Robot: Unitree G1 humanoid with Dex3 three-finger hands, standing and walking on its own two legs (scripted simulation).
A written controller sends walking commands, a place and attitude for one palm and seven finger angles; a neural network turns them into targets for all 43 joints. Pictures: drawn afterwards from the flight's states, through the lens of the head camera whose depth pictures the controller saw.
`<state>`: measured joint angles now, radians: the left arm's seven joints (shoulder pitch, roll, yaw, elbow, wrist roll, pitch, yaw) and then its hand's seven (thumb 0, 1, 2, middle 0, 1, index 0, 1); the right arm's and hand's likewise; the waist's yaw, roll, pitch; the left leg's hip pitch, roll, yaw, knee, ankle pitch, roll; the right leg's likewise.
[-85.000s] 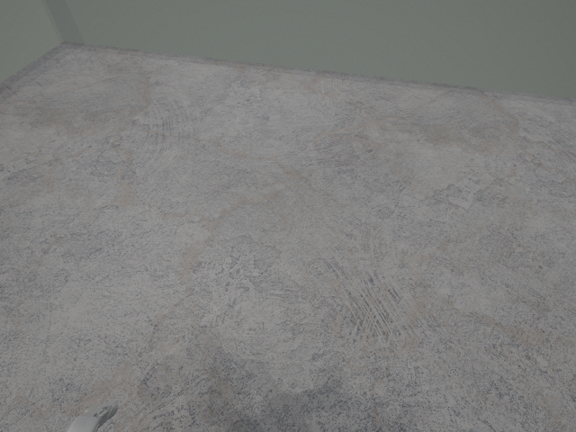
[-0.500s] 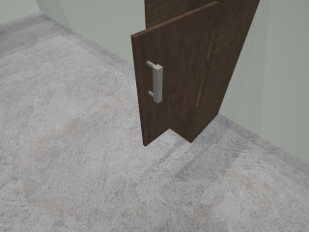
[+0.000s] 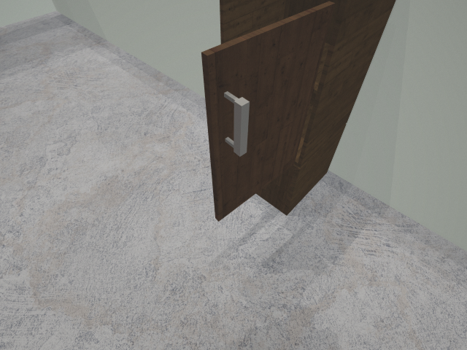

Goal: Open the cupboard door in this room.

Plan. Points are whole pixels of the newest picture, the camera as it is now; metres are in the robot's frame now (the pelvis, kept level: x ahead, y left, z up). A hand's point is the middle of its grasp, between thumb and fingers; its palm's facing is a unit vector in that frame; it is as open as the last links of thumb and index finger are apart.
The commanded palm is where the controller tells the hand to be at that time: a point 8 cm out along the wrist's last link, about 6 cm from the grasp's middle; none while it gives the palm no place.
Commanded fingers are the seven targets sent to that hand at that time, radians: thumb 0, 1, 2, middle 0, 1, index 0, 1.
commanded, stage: look to check the result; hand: left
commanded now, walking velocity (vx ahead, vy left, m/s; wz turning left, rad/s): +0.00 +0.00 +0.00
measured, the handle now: (234, 124) +0.57 +0.03 +0.05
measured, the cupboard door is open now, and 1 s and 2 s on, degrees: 85 85 85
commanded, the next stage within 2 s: stand and wait in 0.52 s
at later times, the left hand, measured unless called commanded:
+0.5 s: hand out of the picture +0.05 +0.20 -0.17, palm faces +0.00 -0.97 -0.25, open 7.4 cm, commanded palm none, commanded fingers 0.00 0.90 0.90 -0.20 -0.30 -0.20 -0.30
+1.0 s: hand out of the picture +0.08 +0.22 -0.16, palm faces +0.00 -0.95 -0.31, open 7.4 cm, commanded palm none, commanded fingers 0.00 0.90 0.90 -0.20 -0.30 -0.20 -0.30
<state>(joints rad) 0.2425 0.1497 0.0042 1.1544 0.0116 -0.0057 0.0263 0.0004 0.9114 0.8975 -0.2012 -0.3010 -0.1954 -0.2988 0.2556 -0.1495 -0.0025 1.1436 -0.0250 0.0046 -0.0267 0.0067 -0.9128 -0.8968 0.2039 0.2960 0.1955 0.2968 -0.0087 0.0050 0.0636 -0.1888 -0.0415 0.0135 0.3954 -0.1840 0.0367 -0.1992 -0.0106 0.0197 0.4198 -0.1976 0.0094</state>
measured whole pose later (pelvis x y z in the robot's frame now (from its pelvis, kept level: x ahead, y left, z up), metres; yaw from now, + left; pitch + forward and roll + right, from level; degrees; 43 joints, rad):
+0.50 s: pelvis +0.01 -0.01 +0.00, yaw +0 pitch -2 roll +0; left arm 0.17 0.22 0.01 1.14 0.01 -0.02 0.02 0.00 0.91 0.90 -0.20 -0.30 -0.20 -0.30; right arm 0.18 -0.22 -0.01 1.14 -0.02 0.00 -0.02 0.01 -0.91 -0.90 0.20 0.30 0.20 0.30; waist -0.01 0.01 0.06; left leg -0.15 -0.03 0.00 0.36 -0.18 0.03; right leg -0.15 0.00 0.01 0.38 -0.20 0.00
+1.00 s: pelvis +0.02 -0.01 +0.01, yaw +0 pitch -2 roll +0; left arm 0.13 0.28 0.01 1.14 0.01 -0.02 0.01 0.00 0.91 0.90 -0.20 -0.30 -0.20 -0.30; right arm 0.13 -0.29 0.00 1.14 -0.02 0.00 -0.01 0.01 -0.91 -0.90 0.21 0.30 0.20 0.30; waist -0.01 0.01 0.06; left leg -0.11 -0.03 0.00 0.30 -0.17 0.02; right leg -0.12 0.01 0.00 0.33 -0.18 -0.01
